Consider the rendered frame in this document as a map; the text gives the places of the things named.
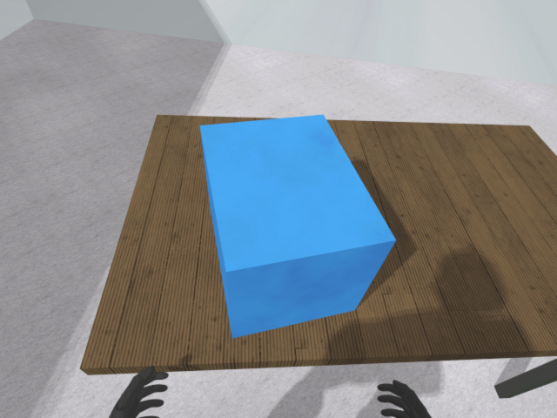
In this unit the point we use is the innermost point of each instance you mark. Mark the left robot hand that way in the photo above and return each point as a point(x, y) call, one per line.
point(130, 405)

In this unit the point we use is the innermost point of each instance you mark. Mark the carton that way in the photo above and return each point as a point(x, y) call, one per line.
point(299, 237)

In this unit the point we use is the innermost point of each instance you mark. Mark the right robot hand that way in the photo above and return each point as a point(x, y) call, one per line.
point(409, 401)

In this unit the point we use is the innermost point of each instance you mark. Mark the table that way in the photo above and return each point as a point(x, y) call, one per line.
point(472, 274)

